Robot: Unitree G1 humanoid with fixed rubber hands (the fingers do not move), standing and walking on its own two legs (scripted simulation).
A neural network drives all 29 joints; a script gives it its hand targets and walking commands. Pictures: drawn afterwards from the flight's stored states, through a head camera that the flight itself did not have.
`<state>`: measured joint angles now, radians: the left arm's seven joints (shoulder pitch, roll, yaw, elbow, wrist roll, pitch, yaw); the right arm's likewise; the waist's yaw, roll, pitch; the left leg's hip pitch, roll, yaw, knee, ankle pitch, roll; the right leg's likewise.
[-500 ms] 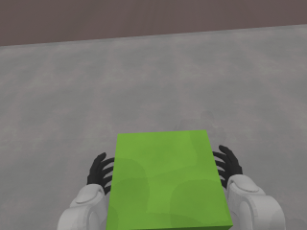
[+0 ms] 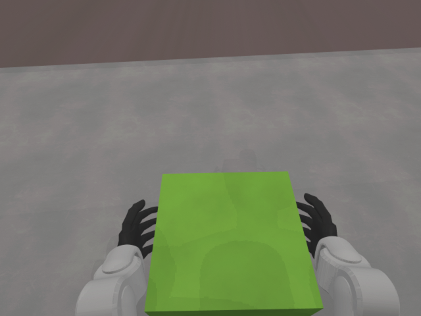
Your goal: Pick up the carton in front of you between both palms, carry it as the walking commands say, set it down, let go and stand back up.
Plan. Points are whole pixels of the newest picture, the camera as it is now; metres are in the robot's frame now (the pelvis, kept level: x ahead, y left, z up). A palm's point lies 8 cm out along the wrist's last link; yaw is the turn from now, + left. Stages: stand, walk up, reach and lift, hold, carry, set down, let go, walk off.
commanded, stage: carry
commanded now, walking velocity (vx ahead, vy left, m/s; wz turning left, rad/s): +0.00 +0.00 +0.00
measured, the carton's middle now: (225, 258) +0.24 -0.01 +0.01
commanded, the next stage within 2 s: none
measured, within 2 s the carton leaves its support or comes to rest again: neither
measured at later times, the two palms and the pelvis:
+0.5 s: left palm (151, 156) +0.43 +0.13 +0.08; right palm (290, 146) +0.45 -0.17 +0.08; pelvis +0.21 -0.03 -0.01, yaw +3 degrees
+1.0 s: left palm (148, 160) +0.47 +0.15 +0.03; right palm (273, 151) +0.48 -0.15 +0.03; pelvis +0.22 -0.01 -0.02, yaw +3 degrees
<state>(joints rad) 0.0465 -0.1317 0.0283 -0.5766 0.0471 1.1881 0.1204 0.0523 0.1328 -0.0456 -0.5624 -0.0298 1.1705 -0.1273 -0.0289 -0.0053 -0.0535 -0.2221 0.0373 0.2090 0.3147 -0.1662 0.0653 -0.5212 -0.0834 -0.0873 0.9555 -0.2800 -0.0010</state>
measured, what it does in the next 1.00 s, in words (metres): walks ahead: right foot, then left foot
